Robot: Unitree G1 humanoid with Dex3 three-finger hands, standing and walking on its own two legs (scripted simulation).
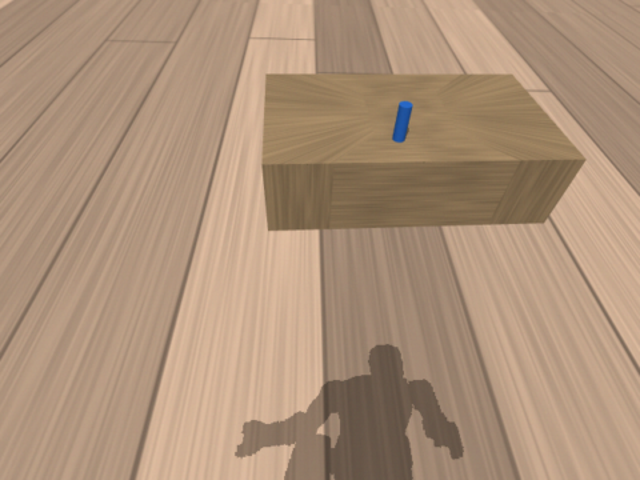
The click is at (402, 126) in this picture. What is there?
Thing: squat round
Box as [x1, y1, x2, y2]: [392, 101, 412, 142]
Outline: 407,101 402,101 399,103 392,137 393,140 398,142 404,140 412,104
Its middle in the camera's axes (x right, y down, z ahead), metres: +0.33 -0.47 +1.53
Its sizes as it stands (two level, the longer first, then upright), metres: 0.051 0.051 0.152
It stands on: a support 0.36 m high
